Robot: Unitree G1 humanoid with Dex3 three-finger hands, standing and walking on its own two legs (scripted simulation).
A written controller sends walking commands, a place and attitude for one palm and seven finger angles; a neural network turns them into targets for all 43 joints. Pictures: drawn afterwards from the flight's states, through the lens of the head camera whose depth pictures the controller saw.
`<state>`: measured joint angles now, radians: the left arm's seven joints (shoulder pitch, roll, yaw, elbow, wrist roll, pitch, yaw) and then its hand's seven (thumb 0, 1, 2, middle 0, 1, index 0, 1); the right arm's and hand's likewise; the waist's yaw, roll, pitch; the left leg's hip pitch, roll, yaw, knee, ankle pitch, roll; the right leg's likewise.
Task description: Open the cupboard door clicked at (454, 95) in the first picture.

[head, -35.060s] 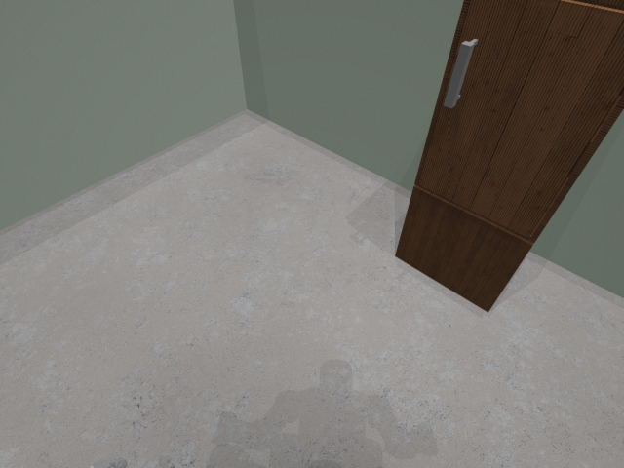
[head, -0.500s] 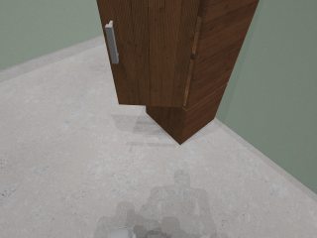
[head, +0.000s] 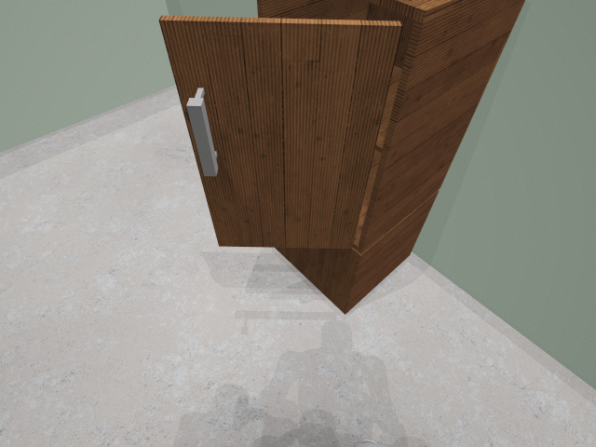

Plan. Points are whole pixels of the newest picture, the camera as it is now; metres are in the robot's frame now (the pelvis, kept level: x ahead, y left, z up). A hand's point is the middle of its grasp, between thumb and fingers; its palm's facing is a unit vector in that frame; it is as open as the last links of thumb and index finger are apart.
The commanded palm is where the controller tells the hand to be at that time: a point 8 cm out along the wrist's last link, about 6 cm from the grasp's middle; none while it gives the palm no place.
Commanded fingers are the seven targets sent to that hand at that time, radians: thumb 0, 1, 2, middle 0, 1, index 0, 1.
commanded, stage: come to a stop and stand still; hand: left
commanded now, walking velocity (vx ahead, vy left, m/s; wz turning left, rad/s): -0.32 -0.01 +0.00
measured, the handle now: (205, 133) +0.63 +0.21 +0.05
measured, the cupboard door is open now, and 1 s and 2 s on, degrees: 47 47 47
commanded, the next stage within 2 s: look again from close up in 1.68 s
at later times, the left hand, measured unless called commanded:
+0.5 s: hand out of the picture +0.10 +0.20 -0.19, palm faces +0.08 -0.98 -0.18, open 7.4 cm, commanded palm none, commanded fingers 0.00 0.90 0.90 -0.20 -0.30 -0.20 -0.30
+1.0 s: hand out of the picture +0.01 +0.14 -0.18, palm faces +0.04 -0.99 -0.16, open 7.4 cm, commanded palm none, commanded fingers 0.00 0.90 0.90 -0.20 -0.30 -0.20 -0.30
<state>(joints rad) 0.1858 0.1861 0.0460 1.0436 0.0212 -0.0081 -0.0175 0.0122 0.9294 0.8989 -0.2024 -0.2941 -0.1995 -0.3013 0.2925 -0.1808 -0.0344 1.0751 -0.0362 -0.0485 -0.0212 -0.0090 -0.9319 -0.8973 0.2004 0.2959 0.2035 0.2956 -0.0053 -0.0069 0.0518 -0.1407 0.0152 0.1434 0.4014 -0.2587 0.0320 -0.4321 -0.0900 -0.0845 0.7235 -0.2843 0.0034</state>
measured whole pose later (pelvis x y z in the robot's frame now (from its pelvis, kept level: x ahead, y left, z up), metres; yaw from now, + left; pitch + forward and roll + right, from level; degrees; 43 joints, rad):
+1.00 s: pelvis +0.02 -0.02 +0.00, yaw +1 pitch -1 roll +1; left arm 0.30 0.13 -0.01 1.13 0.01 0.00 0.02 0.01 0.91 0.90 -0.20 -0.29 -0.20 -0.30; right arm 0.33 -0.17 -0.02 1.15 -0.02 0.01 -0.01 0.00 -0.90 -0.90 0.20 0.30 0.20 0.30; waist -0.02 -0.01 0.01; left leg -0.21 0.02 0.12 0.44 -0.21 0.02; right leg -0.08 -0.03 -0.03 0.43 -0.33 0.01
